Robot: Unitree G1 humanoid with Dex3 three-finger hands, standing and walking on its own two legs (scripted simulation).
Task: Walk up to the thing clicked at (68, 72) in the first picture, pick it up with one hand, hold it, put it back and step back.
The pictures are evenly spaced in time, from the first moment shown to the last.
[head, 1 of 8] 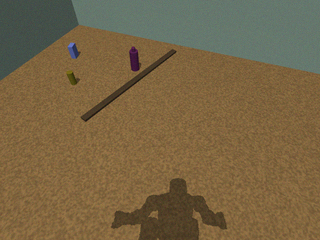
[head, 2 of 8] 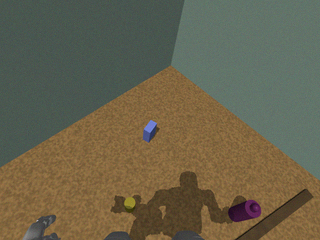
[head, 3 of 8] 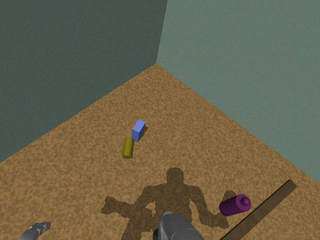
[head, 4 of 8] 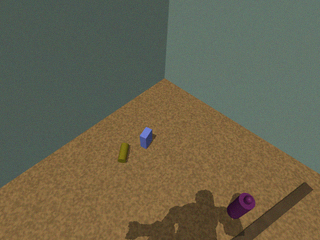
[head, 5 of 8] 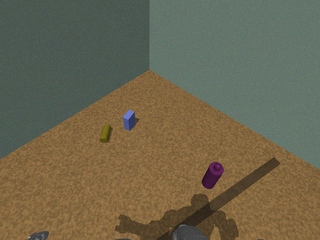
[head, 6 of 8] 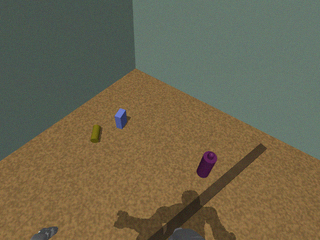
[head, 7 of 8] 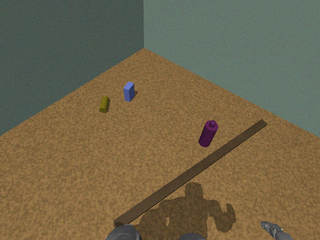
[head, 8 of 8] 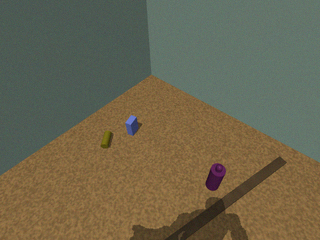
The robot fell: no
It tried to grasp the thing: no
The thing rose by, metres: 0.00
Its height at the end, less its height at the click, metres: -0.04
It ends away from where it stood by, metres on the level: 0.40
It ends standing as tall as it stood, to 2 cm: no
